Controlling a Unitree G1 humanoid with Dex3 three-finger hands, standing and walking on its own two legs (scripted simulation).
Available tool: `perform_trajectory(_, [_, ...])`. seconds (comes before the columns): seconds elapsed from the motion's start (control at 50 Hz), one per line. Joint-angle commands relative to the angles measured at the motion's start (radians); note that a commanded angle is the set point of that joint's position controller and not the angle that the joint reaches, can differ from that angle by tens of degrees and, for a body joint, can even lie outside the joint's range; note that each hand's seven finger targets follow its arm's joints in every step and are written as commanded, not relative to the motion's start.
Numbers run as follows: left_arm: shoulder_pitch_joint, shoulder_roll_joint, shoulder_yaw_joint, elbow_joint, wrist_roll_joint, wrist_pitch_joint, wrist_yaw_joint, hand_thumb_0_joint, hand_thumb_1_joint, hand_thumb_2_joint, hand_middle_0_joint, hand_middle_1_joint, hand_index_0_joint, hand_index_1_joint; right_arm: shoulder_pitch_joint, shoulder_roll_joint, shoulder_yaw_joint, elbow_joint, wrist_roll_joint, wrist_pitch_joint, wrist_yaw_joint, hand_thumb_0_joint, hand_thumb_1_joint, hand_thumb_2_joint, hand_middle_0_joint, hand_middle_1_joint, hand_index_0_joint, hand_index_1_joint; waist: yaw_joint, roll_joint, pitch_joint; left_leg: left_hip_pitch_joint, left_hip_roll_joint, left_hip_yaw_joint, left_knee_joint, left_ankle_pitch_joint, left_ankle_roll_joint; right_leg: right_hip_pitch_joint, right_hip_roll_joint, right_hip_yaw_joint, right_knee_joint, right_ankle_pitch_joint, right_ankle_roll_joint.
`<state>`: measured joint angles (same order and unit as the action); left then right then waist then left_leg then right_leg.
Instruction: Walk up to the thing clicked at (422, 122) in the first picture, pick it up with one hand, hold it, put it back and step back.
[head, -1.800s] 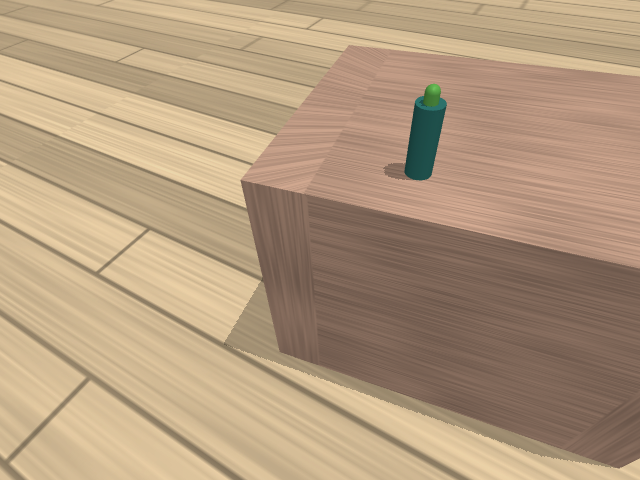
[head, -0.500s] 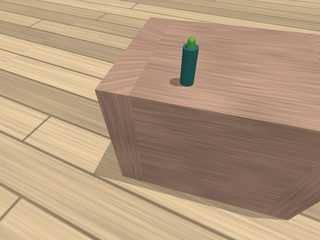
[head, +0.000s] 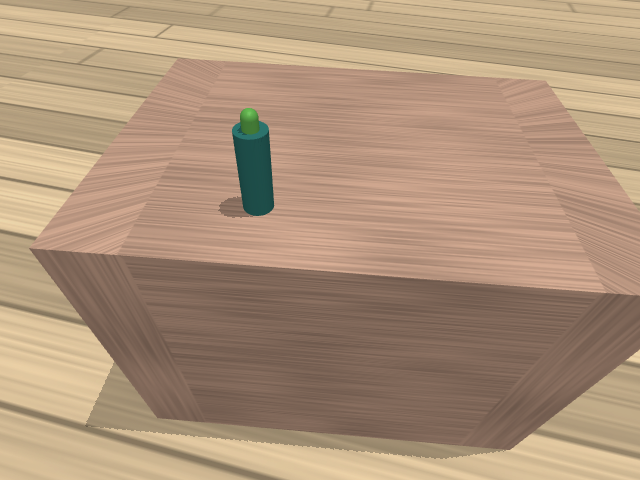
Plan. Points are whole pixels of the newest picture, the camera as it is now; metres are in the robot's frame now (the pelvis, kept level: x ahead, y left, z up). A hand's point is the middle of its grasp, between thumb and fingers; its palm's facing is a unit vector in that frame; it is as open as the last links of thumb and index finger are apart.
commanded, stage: walk up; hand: left
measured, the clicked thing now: (254, 162) +0.59 +0.12 +0.09
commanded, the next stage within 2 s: none
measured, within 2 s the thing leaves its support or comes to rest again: neither
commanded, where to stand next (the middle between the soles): +0.12 -0.05 m, yaw -5 degrees
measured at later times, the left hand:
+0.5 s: hand (214, 438) +0.24 +0.17 -0.13, palm faces -0.13 -0.91 -0.40, open 7.4 cm
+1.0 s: hand out of the picture +0.16 +0.21 -0.15, palm faces -0.09 -0.92 -0.38, open 7.4 cm
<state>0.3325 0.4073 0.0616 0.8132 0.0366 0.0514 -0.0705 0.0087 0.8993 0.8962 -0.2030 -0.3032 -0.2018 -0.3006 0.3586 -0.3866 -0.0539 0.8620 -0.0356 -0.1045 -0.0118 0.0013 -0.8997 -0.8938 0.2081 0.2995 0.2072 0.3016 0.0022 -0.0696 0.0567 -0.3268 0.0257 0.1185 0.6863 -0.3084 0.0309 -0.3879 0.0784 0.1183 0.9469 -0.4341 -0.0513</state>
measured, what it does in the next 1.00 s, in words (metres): steps on the spot: right foot, then left foot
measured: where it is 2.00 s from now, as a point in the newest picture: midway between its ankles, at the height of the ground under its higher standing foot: outside the picture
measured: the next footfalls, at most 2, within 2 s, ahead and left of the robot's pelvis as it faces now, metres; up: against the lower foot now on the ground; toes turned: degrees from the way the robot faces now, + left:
right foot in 0.26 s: +0.17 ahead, -0.19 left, +0.00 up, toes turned -3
left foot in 0.54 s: +0.15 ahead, +0.07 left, +0.00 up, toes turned -4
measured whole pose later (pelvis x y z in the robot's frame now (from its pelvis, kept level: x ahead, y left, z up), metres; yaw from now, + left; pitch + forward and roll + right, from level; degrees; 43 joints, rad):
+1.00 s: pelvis +0.07 -0.05 +0.00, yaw -5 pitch -3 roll +0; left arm 0.15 0.38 0.02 1.03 0.01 0.00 0.00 0.01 0.90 0.90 -0.20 -0.30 -0.20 -0.30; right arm 0.16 -0.39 -0.04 1.00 -0.02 0.02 0.02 0.00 -0.90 -0.89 0.20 0.30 0.20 0.30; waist 0.02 0.01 0.09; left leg -0.31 0.01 0.02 0.68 -0.32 0.01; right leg -0.38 0.00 0.05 0.66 -0.25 0.00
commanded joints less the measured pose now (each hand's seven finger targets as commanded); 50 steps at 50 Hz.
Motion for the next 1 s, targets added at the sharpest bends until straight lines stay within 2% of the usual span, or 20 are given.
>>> perform_trajectory(0.0, [0.019,0.24,0.078,-0.069,-0.005,-0.046,0.015,0.0,0.9,0.9,-0.2,-0.3,-0.2,-0.3,-0.006,-0.314,-0.088,-0.081,0.019,-0.03,-0.032,0.0,-0.9,-0.9,0.2,0.3,0.2,0.3,0.013,0.148,0.072,0.202,0.339,-0.48,-0.442,-0.163,0.139,-0.314,-0.093,0.105,0.161,0.08,0.028])
perform_trajectory(0.08, [-0.046,0.175,0.059,-0.067,-0.02,-0.059,0.013,0.0,0.9,0.9,-0.2,-0.3,-0.2,-0.3,0.022,-0.275,-0.07,-0.086,0.003,-0.027,-0.012,0.0,-0.9,-0.9,0.2,0.3,0.2,0.3,-0.015,0.219,0.07,0.151,0.254,-0.149,-0.322,0.51,0.149,-0.169,-0.11,-0.022,-0.012,0.099,0.053])
perform_trajectory(0.14, [-0.089,0.135,0.043,-0.07,-0.032,-0.068,0.018,0.0,0.9,0.9,-0.2,-0.3,-0.2,-0.3,0.005,-0.279,-0.068,-0.101,0.003,0.0,-0.003,0.0,-0.9,-0.9,0.2,0.3,0.2,0.3,-0.025,0.293,0.0,0.123,0.212,-0.043,-0.216,0.628,0.124,-0.004,-0.093,-0.149,-0.203,0.165,0.033])
perform_trajectory(0.18, [-0.084,0.14,0.042,-0.047,-0.03,-0.07,0.029,0.0,0.9,0.9,-0.2,-0.3,-0.2,-0.3,-0.004,-0.284,-0.068,-0.106,0.014,0.028,-0.003,0.0,-0.9,-0.9,0.2,0.3,0.2,0.3,-0.021,0.276,-0.046,0.088,0.198,-0.042,-0.13,0.511,0.109,0.102,-0.05,-0.188,-0.294,0.231,0.027])
perform_trajectory(0.22, [0.022,0.196,0.062,0.004,-0.028,-0.088,0.045,0.0,0.9,0.9,-0.2,-0.3,-0.2,-0.3,-0.007,-0.209,-0.039,-0.117,0.031,0.051,0.0,0.0,-0.9,-0.9,0.2,0.3,0.2,0.3,0.048,0.056,-0.122,-0.007,0.124,0.008,0.161,0.272,0.062,0.312,-0.056,-0.142,-0.44,0.396,0.015])
perform_trajectory(0.24, [0.049,0.279,0.087,-0.001,-0.022,-0.099,0.059,0.0,0.9,0.9,-0.2,-0.3,-0.2,-0.3,0.05,-0.147,-0.014,-0.129,0.039,0.056,0.0,0.0,-0.9,-0.9,0.2,0.3,0.2,0.3,0.053,-0.155,-0.173,-0.174,0.046,0.007,0.341,-0.056,0.02,0.426,-0.241,0.154,-0.474,0.519,-0.043])
perform_trajectory(0.26, [0.011,0.3,0.075,-0.039,-0.024,-0.102,0.068,0.0,0.9,0.9,-0.2,-0.3,-0.2,-0.3,0.066,-0.139,-0.006,-0.125,0.041,0.074,-0.007,0.0,-0.9,-0.9,0.2,0.3,0.2,0.3,0.026,-0.145,-0.195,-0.179,0.02,-0.107,0.406,-0.274,-0.004,0.338,-0.436,0.44,-0.55,0.49,-0.168])
perform_trajectory(0.28, [-0.05,0.307,0.073,-0.042,-0.033,-0.097,0.073,0.0,0.9,0.9,-0.2,-0.3,-0.2,-0.3,0.032,-0.217,-0.038,-0.098,0.04,0.09,-0.02,0.0,-0.9,-0.9,0.2,0.3,0.2,0.3,0.028,-0.081,-0.167,-0.128,0.054,-0.163,0.465,-0.33,-0.01,0.243,-0.443,0.428,-0.537,0.405,-0.234])
perform_trajectory(0.36, [-0.166,0.248,0.047,-0.032,-0.021,-0.092,0.089,0.0,0.9,0.9,-0.2,-0.3,-0.2,-0.3,0.05,-0.217,-0.031,-0.014,0.041,0.089,-0.019,0.0,-0.9,-0.9,0.2,0.3,0.2,0.3,-0.018,-0.121,-0.092,-0.093,0.073,-0.15,0.295,-0.238,-0.008,0.094,-0.3,0.191,-0.456,0.414,-0.164])
perform_trajectory(0.44, [-0.182,0.256,0.045,-0.021,-0.023,-0.089,0.093,0.0,0.9,0.9,-0.2,-0.3,-0.2,-0.3,0.009,-0.213,-0.034,0.01,0.031,0.097,-0.011,0.0,-0.9,-0.9,0.2,0.3,0.2,0.3,-0.003,-0.141,-0.105,-0.038,0.03,-0.106,0.17,-0.194,-0.011,0.065,-0.307,0.192,-0.431,0.473,-0.174])
perform_trajectory(0.52, [-0.247,0.233,0.038,-0.015,-0.04,-0.069,0.095,0.0,0.9,0.9,-0.2,-0.3,-0.2,-0.3,0.001,-0.222,-0.051,0.037,0.012,0.092,-0.004,0.0,-0.9,-0.9,0.2,0.3,0.2,0.3,-0.037,-0.08,-0.095,0.098,0.01,-0.116,-0.028,-0.026,0.014,-0.091,-0.29,0.178,-0.381,0.277,-0.111])
perform_trajectory(0.56, [-0.253,0.196,0.031,0.001,-0.043,-0.065,0.098,0.0,0.9,0.9,-0.2,-0.3,-0.2,-0.3,-0.116,-0.299,-0.065,0.002,0.015,0.09,0.007,0.0,-0.9,-0.9,0.2,0.3,0.2,0.3,-0.005,0.154,-0.05,-0.052,0.181,-0.396,-0.224,-0.122,0.119,-0.082,-0.118,0.021,-0.221,-0.024,-0.017])
perform_trajectory(0.6, [-0.21,0.195,0.041,0.045,-0.034,-0.064,0.097,0.0,0.9,0.9,-0.2,-0.3,-0.2,-0.3,-0.208,-0.295,-0.062,-0.02,0.01,0.084,0.015,0.0,-0.9,-0.9,0.2,0.3,0.2,0.3,0.03,0.194,-0.028,-0.144,0.284,-0.452,-0.267,-0.068,0.205,0.033,-0.042,-0.098,-0.036,-0.059,0.012])
perform_trajectory(0.66, [-0.167,0.175,0.04,0.081,-0.035,-0.083,0.091,0.0,0.9,0.9,-0.2,-0.3,-0.2,-0.3,-0.236,-0.25,-0.045,-0.014,0.021,0.085,0.01,0.0,-0.9,-0.9,0.2,0.3,0.2,0.3,0.055,0.186,-0.067,-0.108,0.173,-0.278,-0.105,0.169,0.102,0.13,-0.076,-0.09,-0.257,0.148,-0.005])
perform_trajectory(0.68, [-0.159,0.187,0.04,0.087,-0.031,-0.091,0.093,0.0,0.9,0.9,-0.2,-0.3,-0.2,-0.3,-0.231,-0.223,-0.037,-0.01,0.028,0.087,0.009,0.0,-0.9,-0.9,0.2,0.3,0.2,0.3,0.048,0.156,-0.109,-0.075,0.115,-0.222,-0.019,0.17,0.055,0.156,-0.138,0.017,-0.344,0.254,-0.03])
perform_trajectory(0.7, [-0.188,0.225,0.042,0.084,-0.019,-0.099,0.094,0.0,0.9,0.9,-0.2,-0.3,-0.2,-0.3,-0.212,-0.2,-0.03,-0.006,0.032,0.096,0.009,0.0,-0.9,-0.9,0.2,0.3,0.2,0.3,0.02,0.086,-0.111,-0.104,0.044,-0.184,0.066,0.08,0.011,0.144,-0.238,0.212,-0.423,0.249,-0.075])
perform_trajectory(0.74, [-0.253,0.282,0.046,0.073,-0.019,-0.1,0.093,0.0,0.9,0.9,-0.2,-0.3,-0.2,-0.3,-0.146,-0.203,-0.039,0.025,0.026,0.114,0.003,0.0,-0.9,-0.9,0.2,0.3,0.2,0.3,-0.021,-0.028,-0.085,-0.035,-0.003,-0.139,0.167,-0.218,0.002,0.009,-0.369,0.385,-0.519,0.095,-0.176])
perform_trajectory(0.8, [-0.313,0.24,0.027,0.074,-0.017,-0.09,0.094,0.0,0.9,0.9,-0.2,-0.3,-0.2,-0.3,-0.108,-0.189,-0.041,0.063,0.029,0.104,0.012,0.0,-0.9,-0.9,0.2,0.3,0.2,0.3,-0.047,-0.036,-0.058,0.067,0.011,-0.143,0.004,-0.099,0.019,-0.076,-0.292,0.224,-0.488,0.082,-0.101])
perform_trajectory(0.86, [-0.267,0.179,0.007,0.103,-0.024,-0.077,0.085,0.0,0.9,0.9,-0.2,-0.3,-0.2,-0.3,-0.198,-0.248,-0.051,0.045,0.017,0.092,0.018,0.0,-0.9,-0.9,0.2,0.3,0.2,0.3,-0.005,0.078,-0.086,0.022,0.154,-0.382,-0.254,-0.207,0.098,-0.034,-0.119,0.027,-0.333,-0.04,0.003])
perform_trajectory(0.98, [-0.246,0.194,0.006,0.157,-0.031,-0.086,0.081,0.0,0.9,0.9,-0.2,-0.3,-0.2,-0.3,-0.265,-0.228,-0.024,0.081,0.021,0.096,0.019,0.0,-0.9,-0.9,0.2,0.3,0.2,0.3,0.01,0.108,-0.043,0.002,0.088,-0.261,-0.244,-0.142,0.037,0.06,-0.161,0.066,-0.458,0.077,-0.018])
